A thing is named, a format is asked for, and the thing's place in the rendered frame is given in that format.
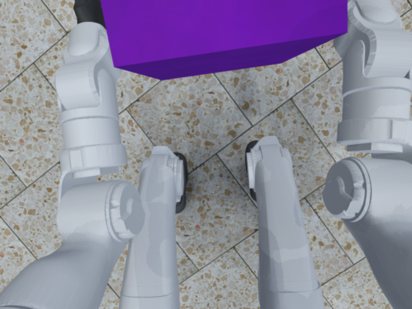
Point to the robot right upper arm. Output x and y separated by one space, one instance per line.
373 198

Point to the robot left foot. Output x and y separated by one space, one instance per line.
181 205

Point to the carton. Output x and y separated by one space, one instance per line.
170 39

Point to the left robot forearm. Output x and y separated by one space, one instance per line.
86 92

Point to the right robot forearm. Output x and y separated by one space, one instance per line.
377 82

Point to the right robot thigh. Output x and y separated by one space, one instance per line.
286 274

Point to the robot left upper arm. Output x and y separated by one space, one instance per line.
95 221

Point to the robot left hand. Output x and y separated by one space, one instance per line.
89 11

